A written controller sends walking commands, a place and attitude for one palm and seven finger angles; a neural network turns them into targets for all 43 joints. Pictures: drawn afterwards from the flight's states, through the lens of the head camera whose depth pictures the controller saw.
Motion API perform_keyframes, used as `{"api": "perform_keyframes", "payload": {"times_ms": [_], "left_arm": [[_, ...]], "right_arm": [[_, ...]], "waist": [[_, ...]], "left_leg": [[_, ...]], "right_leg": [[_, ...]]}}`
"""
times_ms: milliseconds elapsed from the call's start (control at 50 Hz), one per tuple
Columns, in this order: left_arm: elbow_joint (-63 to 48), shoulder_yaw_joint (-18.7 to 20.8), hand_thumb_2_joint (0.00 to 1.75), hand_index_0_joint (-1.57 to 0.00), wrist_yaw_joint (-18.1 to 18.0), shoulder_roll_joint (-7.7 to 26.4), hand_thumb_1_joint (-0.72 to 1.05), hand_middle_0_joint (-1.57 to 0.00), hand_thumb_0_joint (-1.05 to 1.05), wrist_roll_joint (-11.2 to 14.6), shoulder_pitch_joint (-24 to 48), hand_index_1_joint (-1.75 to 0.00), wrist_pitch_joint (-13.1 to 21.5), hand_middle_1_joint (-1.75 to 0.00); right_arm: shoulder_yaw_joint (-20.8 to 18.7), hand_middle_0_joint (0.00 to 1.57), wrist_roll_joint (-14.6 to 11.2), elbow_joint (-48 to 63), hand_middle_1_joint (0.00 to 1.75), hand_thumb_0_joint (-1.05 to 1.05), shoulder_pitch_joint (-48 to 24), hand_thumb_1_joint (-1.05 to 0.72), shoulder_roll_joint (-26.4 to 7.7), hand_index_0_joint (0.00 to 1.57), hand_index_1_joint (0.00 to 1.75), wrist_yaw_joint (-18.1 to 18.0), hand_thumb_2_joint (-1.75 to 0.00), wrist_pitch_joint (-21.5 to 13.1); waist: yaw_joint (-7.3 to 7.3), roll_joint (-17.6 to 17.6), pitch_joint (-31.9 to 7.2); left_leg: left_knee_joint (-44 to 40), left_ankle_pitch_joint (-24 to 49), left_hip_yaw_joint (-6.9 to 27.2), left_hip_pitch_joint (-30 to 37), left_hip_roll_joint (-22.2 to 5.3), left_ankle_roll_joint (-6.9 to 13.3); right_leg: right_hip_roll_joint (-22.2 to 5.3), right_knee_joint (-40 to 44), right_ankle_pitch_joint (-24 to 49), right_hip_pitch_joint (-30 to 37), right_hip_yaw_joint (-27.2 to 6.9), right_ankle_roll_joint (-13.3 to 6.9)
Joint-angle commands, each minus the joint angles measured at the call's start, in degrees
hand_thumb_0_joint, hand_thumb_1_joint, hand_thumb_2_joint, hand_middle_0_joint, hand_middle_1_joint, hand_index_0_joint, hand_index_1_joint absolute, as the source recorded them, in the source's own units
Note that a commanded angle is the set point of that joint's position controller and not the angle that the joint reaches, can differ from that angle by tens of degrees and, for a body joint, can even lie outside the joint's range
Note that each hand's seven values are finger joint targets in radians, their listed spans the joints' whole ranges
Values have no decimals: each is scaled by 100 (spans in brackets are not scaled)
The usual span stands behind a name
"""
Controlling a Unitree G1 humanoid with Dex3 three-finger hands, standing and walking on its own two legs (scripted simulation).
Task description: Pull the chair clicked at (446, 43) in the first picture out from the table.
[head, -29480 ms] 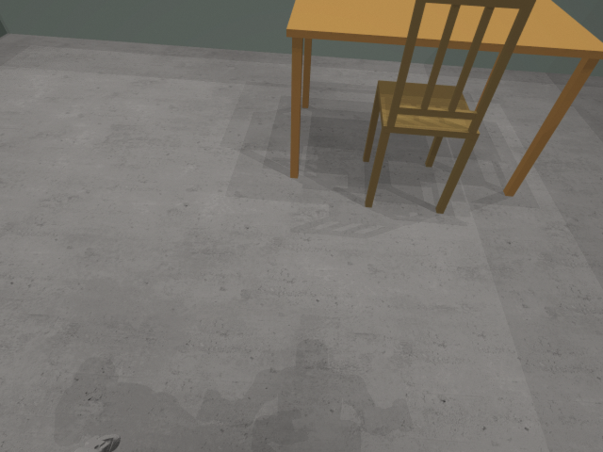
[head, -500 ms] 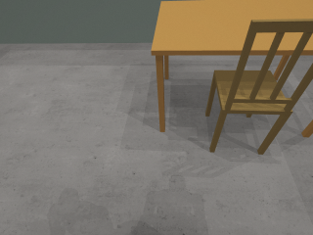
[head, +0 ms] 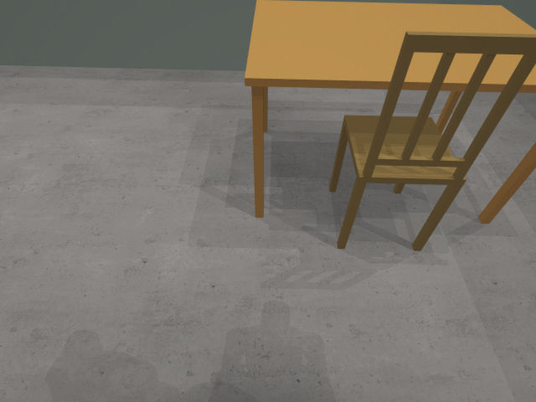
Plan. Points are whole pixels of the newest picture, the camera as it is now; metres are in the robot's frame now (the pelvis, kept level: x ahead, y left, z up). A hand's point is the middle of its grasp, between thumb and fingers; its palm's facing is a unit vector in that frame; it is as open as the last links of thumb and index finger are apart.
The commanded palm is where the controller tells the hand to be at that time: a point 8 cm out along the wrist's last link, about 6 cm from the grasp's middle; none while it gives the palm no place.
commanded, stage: relax the arm and regain balance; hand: left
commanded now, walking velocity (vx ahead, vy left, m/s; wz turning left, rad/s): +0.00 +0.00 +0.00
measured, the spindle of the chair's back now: (424, 111) +0.90 -0.44 -0.05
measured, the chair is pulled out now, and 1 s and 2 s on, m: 0.00 0.00 0.00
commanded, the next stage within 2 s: step back with the hand held close in 0.54 s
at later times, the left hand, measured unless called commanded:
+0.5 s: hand out of the picture -0.06 +0.16 -0.17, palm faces +0.07 -0.99 -0.14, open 16.3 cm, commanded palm none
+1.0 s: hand out of the picture +0.21 +0.20 +0.32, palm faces +0.51 -0.76 -0.40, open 8.3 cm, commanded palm +0.13 +0.28 +0.18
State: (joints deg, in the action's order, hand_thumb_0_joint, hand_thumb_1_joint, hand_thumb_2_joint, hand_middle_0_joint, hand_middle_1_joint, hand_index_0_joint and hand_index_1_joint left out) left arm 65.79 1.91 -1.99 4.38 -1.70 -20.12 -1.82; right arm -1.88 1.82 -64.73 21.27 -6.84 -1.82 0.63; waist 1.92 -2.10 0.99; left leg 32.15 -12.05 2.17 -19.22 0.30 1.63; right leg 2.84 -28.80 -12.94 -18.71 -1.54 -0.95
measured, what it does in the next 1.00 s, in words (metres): steps on the spot: right foot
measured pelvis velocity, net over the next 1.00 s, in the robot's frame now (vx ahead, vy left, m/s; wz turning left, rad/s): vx -0.01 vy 0.00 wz -0.01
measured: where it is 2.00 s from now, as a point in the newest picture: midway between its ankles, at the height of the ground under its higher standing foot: outside the picture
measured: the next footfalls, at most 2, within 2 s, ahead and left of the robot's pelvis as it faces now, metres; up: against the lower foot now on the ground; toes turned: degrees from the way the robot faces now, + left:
right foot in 0.18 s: +0.04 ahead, -0.11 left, +0.00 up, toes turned +1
left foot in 1.80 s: -0.06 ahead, +0.13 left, +0.00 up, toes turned +2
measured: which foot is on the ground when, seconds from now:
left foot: down 0.00-1.00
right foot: down 0.00-0.02, up 0.04-0.16, down 0.18-1.00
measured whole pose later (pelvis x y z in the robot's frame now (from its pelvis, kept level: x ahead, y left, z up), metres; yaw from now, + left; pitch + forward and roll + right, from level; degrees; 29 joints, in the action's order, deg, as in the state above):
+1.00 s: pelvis -0.01 +0.00 +0.00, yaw +0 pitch +0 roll +0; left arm -37.3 29.9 -10.3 31.4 1.6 -12.0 14.8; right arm -1.8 -3.5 -37.4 -1.2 -14.2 -2.2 -12.0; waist 3.2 -2.4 -2.3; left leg 30.7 -12.3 -0.8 -18.9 1.2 1.7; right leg 1.7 -31.0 -15.2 -16.3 -0.9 -0.8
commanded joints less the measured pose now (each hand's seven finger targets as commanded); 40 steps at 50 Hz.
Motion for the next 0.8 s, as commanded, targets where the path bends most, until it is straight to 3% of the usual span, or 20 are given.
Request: {"api": "perform_keyframes", "payload": {"times_ms": [0,60,100,140,180,200,260,300,320,340,380,420,480,640,660,680,700,720,740,780], "left_arm": [[-421,195,30,-15,-4,424,-50,-15,0,102,-233,-30,69,-30],[-139,146,30,-15,68,240,-50,-15,0,63,-863,-30,-15,-30],[-143,89,30,-15,78,144,-50,-15,0,82,-930,-30,66,-30],[-143,75,30,-15,34,291,-50,-15,0,78,-972,-30,178,-30],[-211,126,30,-15,-26,559,-50,-15,0,88,-696,-30,224,-30],[-331,142,30,-15,-33,635,-50,-15,0,78,-376,-30,186,-30],[-439,140,30,-15,-66,575,-50,-15,0,77,136,-30,291,-30],[-442,139,30,-15,-74,465,-50,-15,0,49,65,-30,276,-30],[-412,140,30,-15,-56,401,-50,-15,0,73,-89,-30,265,-30],[-368,134,30,-15,-35,388,-50,-15,0,107,-202,-30,230,-30],[-254,144,30,-15,-16,401,-50,-15,0,83,-549,-30,161,-30],[-149,114,30,-15,11,350,-50,-15,0,63,-738,-30,141,-30],[-74,36,30,-15,22,260,-50,-15,0,71,-789,-30,166,-30],[-104,26,30,-15,-43,401,-50,-15,0,95,-593,-30,289,-30],[-13892,3128,90,-20,-961,6485,90,-20,0,775,3330,-30,1582,-30],[-12859,1993,90,-20,-1106,5274,90,-20,0,-173,2884,-30,1258,-30],[-12612,2144,90,-20,-1233,5102,90,-20,0,-82,2664,-30,1061,-30],[-12442,1856,90,-20,-1176,4341,90,-20,0,97,1022,-30,277,-30],[-12961,1856,90,-20,-1195,4380,90,-20,0,266,886,-30,-97,-30],[-13623,1769,90,-20,-1139,4129,90,-20,0,542,1015,-30,-81,-30]], "right_arm": [[-50,20,50,25,30,0,520,-90,-493,20,30,-90,-90,-41],[-53,20,-31,272,30,0,-291,-90,-682,20,30,-141,-90,-59],[-57,20,-32,303,30,0,-295,-90,-716,20,30,-145,-90,-81],[-60,20,-55,172,30,0,124,-90,-507,20,30,-115,-90,-33],[-52,20,-75,93,30,0,382,-90,-182,20,30,-43,-90,52],[-101,20,-70,27,30,0,530,-90,-180,20,30,-20,-90,101],[-94,20,-62,-42,30,0,673,-90,-203,20,30,17,-90,46],[-69,20,-51,-83,30,0,751,-90,-220,20,30,14,-90,-14],[-35,20,-11,-116,30,0,759,-90,-174,20,30,-13,-90,-69],[-23,20,9,-109,30,0,615,-90,-225,20,30,-49,-90,-93],[-29,20,-13,27,30,0,212,-90,-368,20,30,-87,-90,-92],[-37,20,-41,97,30,0,31,-90,-469,20,30,-116,-90,-116],[-45,20,-70,73,30,0,17,-90,-471,20,30,-118,-90,-108],[-5,20,-64,-67,30,0,311,-90,-252,20,30,-34,-90,-84],[-254,20,-633,3016,30,0,-2460,-90,-2261,20,30,-368,-90,-935],[97,20,-440,1912,30,0,-1584,-90,-895,20,30,-778,-90,-1602],[71,20,-477,1817,30,0,-1551,-90,-818,20,30,-877,-90,-1838],[14,20,-568,2119,30,0,-1609,-90,-846,20,30,-823,-90,-2052],[54,20,-689,2261,30,0,-1795,-90,-911,20,30,-901,-90,-2045],[244,20,-792,2834,30,0,-1771,-90,-959,20,30,-931,-90,-2060]], "waist": [[-136,-1822,665],[-531,-813,422],[-527,-148,600],[-297,467,802],[-1,978,683],[227,747,357],[259,1379,443],[268,759,600],[194,-10,643],[61,-690,664],[-189,-1254,670],[-328,-674,547],[-311,116,506],[-84,281,501],[-1024,-101,-839],[-560,-984,-1047],[-682,-754,-873],[-713,-806,-773],[-793,-411,-755],[-688,-251,-820]], "left_leg": [[-2593,-2871,2126,-735,-1222,618],[-2649,-2134,1689,-1372,-1224,716],[-2305,-1779,1313,-1035,-1034,653],[-1453,-1129,716,-525,-343,326],[-42,-103,-13,464,136,127],[449,-28,-136,1121,231,61],[461,198,-45,1164,-76,157],[-219,93,121,1206,-232,189],[-747,-20,426,1050,-403,266],[-1350,-860,946,505,-663,353],[-2293,-2143,1567,-117,-959,458],[-2416,-2074,1678,-168,-1025,540],[-2025,-1440,1035,-81,-713,416],[-1369,-403,508,597,-422,289],[-222,-1141,380,1539,-445,167],[-161,-600,483,705,-753,81],[-330,-577,617,469,-764,53],[-921,25,792,382,-929,-86],[-996,-202,878,101,-840,-110],[-757,-1157,727,209,-412,-129]], "right_leg": [[-23,-940,-1141,-388,205,2],[-107,-1964,-919,578,269,69],[-205,-614,-868,594,337,43],[-405,1122,-1326,273,-511,-173],[-1193,2155,-2566,-824,-1233,-520],[-1278,2169,-2461,-1209,-1205,-557],[-1054,2095,-2474,-1447,-964,-514],[-868,1648,-2206,-1498,-793,-441],[-650,1103,-1671,-1327,-624,-370],[-473,786,-1334,-873,-375,-262],[-266,162,-889,-171,34,-112],[-260,13,-738,135,105,-80],[-368,749,-585,386,-132,-103],[-613,1372,-1189,-229,-447,-211],[-683,320,-838,-1248,-259,756],[-736,-134,-312,-461,96,324],[-642,-152,-224,-355,79,390],[-300,-24,-528,-72,262,498],[-178,-49,-745,39,161,438],[-545,398,-1134,309,-496,61]]}}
